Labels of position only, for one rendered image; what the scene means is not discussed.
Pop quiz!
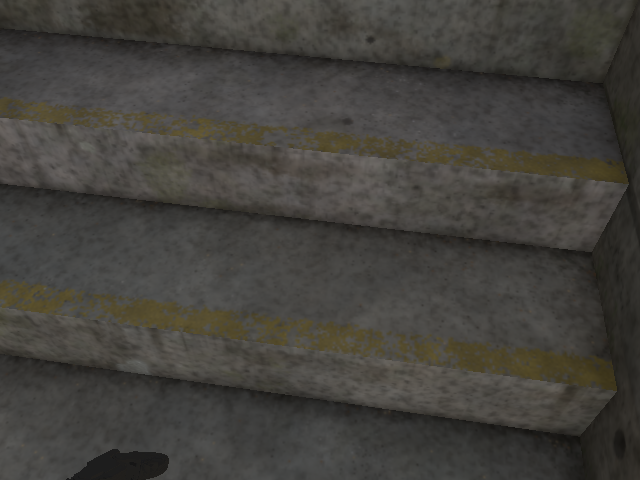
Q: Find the left robot hand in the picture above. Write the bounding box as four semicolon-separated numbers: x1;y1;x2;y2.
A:
66;449;169;480

